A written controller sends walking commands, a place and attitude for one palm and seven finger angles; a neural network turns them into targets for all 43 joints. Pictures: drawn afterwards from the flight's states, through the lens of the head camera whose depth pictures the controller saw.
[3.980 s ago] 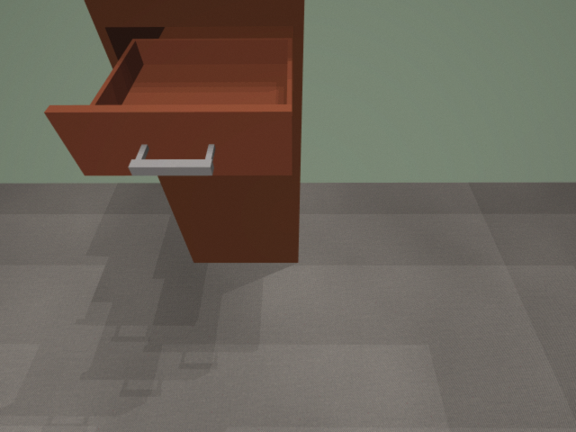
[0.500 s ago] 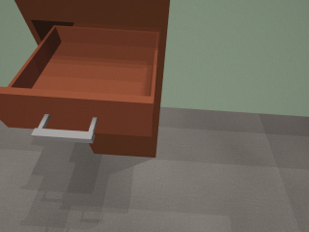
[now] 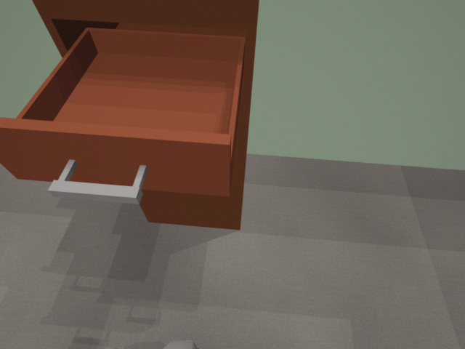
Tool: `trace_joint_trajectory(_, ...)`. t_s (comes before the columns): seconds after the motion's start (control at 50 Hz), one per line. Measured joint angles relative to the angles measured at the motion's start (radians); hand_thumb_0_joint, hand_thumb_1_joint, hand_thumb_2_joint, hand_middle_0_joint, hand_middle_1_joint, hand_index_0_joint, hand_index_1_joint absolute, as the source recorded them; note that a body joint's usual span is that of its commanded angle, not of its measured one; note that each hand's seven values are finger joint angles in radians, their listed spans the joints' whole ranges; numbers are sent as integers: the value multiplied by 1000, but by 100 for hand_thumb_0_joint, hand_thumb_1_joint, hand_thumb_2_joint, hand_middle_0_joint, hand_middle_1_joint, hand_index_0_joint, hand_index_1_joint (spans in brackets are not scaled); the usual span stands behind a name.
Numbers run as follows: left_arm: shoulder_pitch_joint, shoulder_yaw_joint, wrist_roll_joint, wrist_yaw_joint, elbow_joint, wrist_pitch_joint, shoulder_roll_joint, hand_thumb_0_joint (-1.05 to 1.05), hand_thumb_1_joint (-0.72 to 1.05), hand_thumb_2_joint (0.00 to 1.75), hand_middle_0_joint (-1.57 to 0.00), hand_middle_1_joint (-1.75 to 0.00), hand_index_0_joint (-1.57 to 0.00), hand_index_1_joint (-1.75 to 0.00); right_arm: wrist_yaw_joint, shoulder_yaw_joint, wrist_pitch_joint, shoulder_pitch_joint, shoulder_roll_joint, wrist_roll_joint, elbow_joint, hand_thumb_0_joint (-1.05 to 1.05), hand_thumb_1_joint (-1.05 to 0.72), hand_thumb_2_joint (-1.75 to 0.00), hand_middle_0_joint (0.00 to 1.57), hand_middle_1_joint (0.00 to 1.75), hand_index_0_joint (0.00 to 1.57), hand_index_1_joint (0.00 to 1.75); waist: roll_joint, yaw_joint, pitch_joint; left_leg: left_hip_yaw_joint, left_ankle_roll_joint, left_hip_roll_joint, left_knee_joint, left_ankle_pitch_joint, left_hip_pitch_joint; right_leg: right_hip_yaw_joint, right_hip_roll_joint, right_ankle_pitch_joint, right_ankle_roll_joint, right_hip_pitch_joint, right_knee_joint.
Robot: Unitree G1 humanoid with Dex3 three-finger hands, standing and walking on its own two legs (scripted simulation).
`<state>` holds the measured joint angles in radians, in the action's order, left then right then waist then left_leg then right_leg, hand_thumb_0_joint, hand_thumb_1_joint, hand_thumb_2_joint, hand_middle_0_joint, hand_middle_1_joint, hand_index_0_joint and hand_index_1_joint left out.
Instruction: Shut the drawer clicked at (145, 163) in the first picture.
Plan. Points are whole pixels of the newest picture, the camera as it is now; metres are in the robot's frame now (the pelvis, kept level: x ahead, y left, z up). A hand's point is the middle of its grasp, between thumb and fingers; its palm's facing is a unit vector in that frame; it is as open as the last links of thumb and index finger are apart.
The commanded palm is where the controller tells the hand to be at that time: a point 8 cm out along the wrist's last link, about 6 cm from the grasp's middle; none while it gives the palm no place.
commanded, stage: come to a stop and stand still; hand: left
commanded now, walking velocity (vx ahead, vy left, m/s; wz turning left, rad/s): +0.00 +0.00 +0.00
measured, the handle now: (101, 180) +0.33 +0.23 +0.11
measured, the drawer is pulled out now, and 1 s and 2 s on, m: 0.30 0.30 0.30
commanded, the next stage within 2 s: look again from close up in 1.10 s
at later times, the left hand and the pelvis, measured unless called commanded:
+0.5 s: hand out of the picture +0.01 +0.21 -0.17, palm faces +0.00 -0.98 -0.21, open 7.4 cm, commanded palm none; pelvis -0.03 +0.02 +0.01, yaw +0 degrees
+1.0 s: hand out of the picture -0.03 +0.20 -0.17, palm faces -0.01 -0.99 -0.16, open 7.4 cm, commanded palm none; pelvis -0.01 +0.04 +0.01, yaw -1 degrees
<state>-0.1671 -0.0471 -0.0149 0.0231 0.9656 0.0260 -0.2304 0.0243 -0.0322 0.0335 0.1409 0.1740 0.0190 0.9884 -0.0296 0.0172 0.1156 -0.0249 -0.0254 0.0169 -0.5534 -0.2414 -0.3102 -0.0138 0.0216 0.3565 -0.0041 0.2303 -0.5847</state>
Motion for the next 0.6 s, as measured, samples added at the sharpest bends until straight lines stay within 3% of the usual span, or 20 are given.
trace_joint_trajectory(0.06, -44, 25, -3, 19, 6, -19, 32, 0, 91, 90, -20, -30, -20, -30, -14, -1, 2, 15, 14, -6, -17, 1, -91, -90, 20, 30, 20, 30, 45, -16, -8, 7, -1, 18, -17, -12, 13, -5, -24, -9, -9, -7, -14)
trace_joint_trajectory(0.14, -94, 42, 3, 24, -5, -26, 53, 0, 90, 90, -20, -30, -21, -30, -22, -2, -2, 59, 20, -9, -43, 1, -91, -90, 20, 30, 20, 30, 48, -39, -49, 10, 14, 13, -15, -11, 39, -2, -20, 7, -6, -29, -26)
trace_joint_trajectory(0.22, -99, 52, 2, 19, -13, -17, 58, 0, 91, 90, -20, -30, -21, -30, -26, 2, -2, 88, 25, -4, -37, 1, -91, -90, 20, 30, 20, 30, 38, -37, -78, 13, -1, 12, -11, 1, 47, 1, -19, -3, -2, -41, -17)
trace_joint_trajectory(0.6, -144, 55, 5, -1, 58, -17, 7, 0, 91, 90, -20, -30, -20, -30, -26, 36, -25, 176, 6, 0, 70, 1, -91, -90, 20, 30, 20, 30, -1, -28, -101, 8, 34, -5, 76, 72, 10, -2, -2, -100, 31, -24, 113)
